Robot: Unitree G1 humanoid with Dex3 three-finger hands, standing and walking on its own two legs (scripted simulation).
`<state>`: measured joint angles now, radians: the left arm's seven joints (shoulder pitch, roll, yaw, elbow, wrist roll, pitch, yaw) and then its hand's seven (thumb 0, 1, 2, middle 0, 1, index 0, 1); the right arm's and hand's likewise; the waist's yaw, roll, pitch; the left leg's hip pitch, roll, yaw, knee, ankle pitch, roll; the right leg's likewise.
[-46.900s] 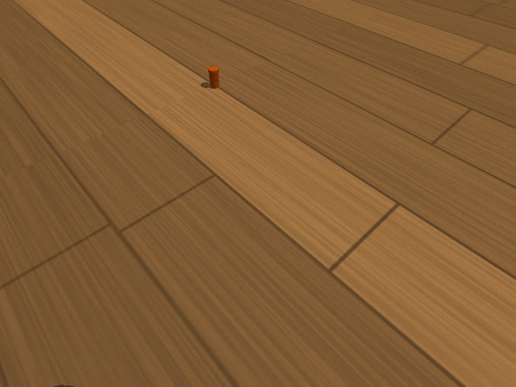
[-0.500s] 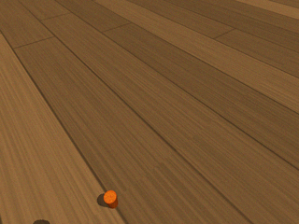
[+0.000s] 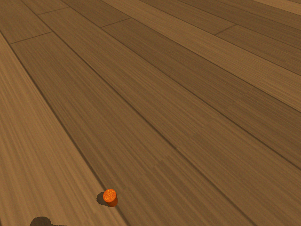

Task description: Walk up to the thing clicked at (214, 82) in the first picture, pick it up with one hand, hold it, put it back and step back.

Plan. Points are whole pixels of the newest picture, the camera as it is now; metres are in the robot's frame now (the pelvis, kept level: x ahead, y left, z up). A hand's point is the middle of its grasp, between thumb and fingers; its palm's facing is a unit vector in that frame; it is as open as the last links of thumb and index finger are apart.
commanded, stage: step back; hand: left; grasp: from the side
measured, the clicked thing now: (111, 198) +0.39 +0.24 -0.71
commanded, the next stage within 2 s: none
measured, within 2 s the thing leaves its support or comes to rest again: neither
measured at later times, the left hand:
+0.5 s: hand out of the picture +0.01 +0.25 -0.16, palm faces -0.01 -0.91 -0.42, open 7.4 cm
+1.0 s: hand out of the picture -0.13 +0.31 -0.18, palm faces +0.02 -0.93 -0.38, open 7.4 cm
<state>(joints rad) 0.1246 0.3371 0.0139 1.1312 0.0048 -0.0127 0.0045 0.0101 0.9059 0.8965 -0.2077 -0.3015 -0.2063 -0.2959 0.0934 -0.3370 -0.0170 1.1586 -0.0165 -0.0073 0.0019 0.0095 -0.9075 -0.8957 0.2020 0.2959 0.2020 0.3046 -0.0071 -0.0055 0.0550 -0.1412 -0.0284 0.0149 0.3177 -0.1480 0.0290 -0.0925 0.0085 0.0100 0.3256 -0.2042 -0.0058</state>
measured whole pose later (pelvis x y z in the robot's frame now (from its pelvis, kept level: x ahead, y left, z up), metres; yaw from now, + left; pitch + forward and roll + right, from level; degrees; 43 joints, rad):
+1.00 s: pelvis -0.21 +0.03 -0.02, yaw +0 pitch -1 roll -1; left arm 0.18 0.41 0.09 0.86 0.01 0.05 0.02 0.01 0.91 0.90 -0.21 -0.30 -0.21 -0.30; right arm 0.11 -0.36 -0.04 0.88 -0.03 0.02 -0.01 0.01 -0.90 -0.90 0.21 0.30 0.21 0.31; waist 0.02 -0.04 0.17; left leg -0.30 0.00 0.02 0.57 -0.25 0.05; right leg -0.39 0.09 0.15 1.08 -0.48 0.03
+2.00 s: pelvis -0.54 +0.00 -0.02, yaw -5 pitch -3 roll +2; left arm 0.22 0.36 0.07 0.84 0.04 0.07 -0.02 0.01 0.91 0.90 -0.21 -0.30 -0.21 -0.30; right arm 0.14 -0.41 -0.06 0.84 -0.02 0.05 -0.03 0.01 -0.91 -0.90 0.20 0.30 0.20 0.30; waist 0.04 0.00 0.14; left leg -0.52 -0.06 -0.09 1.02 -0.48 0.00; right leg -0.29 -0.01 0.07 0.68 -0.35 -0.02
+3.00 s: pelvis -0.62 +0.02 -0.02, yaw +0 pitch -1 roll +0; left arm 0.19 0.41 0.05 1.00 0.01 0.01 -0.01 0.01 0.91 0.90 -0.21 -0.30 -0.20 -0.30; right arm 0.17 -0.32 -0.04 1.00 -0.05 -0.04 0.01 0.01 -0.91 -0.90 0.20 0.30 0.20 0.30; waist 0.01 -0.05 0.08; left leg -0.29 0.01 0.03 0.55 -0.25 0.02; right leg -0.29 -0.03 0.02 0.74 -0.49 -0.02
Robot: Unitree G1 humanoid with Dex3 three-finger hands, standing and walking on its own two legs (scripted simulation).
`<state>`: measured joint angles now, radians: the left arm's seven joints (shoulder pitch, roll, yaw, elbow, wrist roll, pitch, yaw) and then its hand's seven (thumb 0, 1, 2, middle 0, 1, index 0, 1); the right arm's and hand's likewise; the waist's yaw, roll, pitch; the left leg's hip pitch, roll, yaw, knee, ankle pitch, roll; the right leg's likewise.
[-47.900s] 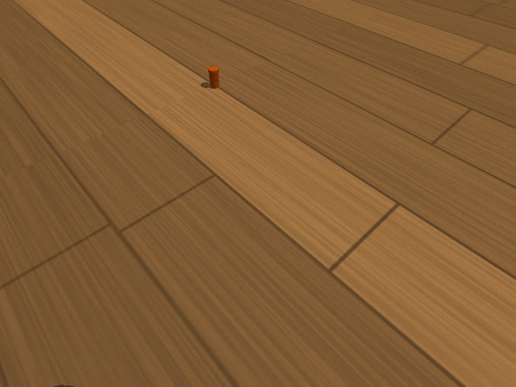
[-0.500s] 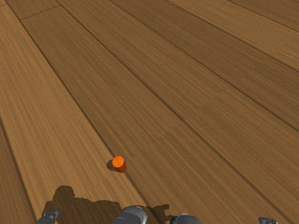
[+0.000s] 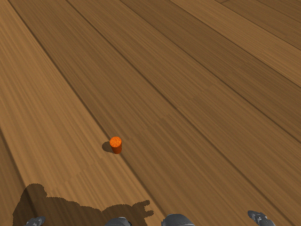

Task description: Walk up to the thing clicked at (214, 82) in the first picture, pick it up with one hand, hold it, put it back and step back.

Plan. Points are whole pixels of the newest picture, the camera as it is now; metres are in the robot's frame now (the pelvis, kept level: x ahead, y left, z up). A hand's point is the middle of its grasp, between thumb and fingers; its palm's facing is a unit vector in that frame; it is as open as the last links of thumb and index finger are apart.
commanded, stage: step back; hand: left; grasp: from the side
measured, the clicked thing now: (116, 146) +0.61 +0.21 -0.70
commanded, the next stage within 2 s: none
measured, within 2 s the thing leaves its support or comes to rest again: neither
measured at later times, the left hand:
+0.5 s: hand out of the picture +0.00 +0.27 -0.15, palm faces -0.03 -0.92 -0.39, open 7.4 cm
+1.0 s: hand out of the picture -0.24 +0.23 -0.15, palm faces -0.09 -0.92 -0.39, open 7.4 cm
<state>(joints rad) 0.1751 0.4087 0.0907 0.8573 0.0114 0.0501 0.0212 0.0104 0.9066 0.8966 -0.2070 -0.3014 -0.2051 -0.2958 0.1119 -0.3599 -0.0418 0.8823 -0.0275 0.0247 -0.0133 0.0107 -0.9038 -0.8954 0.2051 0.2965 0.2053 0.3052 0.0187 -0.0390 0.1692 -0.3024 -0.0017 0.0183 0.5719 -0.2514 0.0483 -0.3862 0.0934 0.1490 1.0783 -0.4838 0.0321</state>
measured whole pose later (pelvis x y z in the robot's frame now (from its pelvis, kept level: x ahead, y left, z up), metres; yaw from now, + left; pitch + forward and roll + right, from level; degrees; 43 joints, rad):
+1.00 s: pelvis -0.33 -0.03 -0.01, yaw -5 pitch -3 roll +2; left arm 0.22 0.36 0.07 0.84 0.04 0.07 -0.02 0.01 0.91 0.90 -0.21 -0.30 -0.21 -0.30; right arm 0.14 -0.41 -0.06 0.84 -0.02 0.05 -0.03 0.01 -0.91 -0.90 0.20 0.30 0.20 0.30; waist 0.04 0.00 0.14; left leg -0.52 -0.06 -0.09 1.02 -0.48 0.00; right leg -0.29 -0.01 0.07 0.68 -0.35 -0.02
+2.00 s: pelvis -0.40 -0.01 +0.00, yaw +0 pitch -1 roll +0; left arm 0.19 0.41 0.05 1.00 0.01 0.01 -0.01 0.01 0.91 0.90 -0.21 -0.30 -0.20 -0.30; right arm 0.17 -0.32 -0.04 1.00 -0.05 -0.04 0.01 0.01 -0.91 -0.90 0.20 0.30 0.20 0.30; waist 0.01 -0.05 0.08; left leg -0.29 0.01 0.03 0.55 -0.25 0.02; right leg -0.29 -0.03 0.02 0.74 -0.49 -0.02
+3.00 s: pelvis -0.39 -0.03 +0.02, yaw -1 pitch -2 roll +0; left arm 0.11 0.36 0.00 1.14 0.01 -0.02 -0.01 0.01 0.91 0.90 -0.21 -0.30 -0.21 -0.30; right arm 0.10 -0.34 -0.01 1.16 -0.02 -0.01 0.01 0.01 -0.91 -0.90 0.20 0.30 0.20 0.30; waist -0.01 0.00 0.06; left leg -0.13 0.03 0.03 0.32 -0.15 -0.02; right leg -0.10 -0.02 0.00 0.32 -0.19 0.02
